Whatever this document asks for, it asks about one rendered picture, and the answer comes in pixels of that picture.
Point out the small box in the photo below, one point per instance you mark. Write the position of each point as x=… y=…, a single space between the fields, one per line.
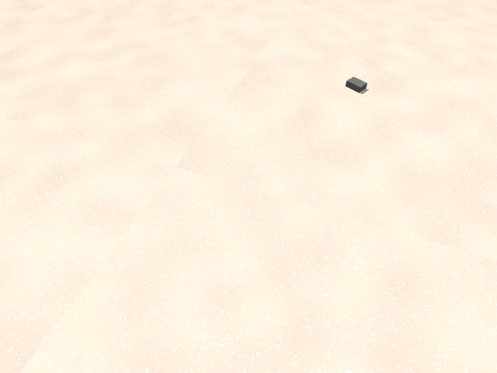
x=356 y=84

